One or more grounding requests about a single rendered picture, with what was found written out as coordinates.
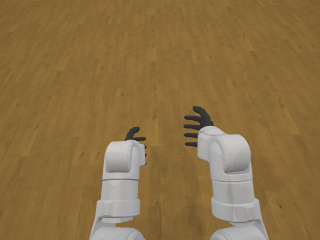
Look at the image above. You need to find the robot left upper arm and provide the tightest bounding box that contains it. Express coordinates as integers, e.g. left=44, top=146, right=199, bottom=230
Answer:
left=91, top=226, right=144, bottom=240

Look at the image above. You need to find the right robot hand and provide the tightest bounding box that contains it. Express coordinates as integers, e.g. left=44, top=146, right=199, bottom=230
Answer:
left=183, top=106, right=214, bottom=147

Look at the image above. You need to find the robot right upper arm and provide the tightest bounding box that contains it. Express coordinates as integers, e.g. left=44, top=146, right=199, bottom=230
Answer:
left=210, top=225, right=266, bottom=240

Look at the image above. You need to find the robot left forearm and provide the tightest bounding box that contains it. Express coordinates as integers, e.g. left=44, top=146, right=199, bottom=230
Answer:
left=89, top=140, right=146, bottom=240

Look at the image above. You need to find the robot right forearm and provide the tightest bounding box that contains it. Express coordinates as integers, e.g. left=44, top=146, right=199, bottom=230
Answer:
left=197, top=126, right=269, bottom=240

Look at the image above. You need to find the left robot hand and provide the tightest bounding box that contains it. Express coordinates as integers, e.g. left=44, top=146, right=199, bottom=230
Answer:
left=124, top=126, right=147, bottom=165

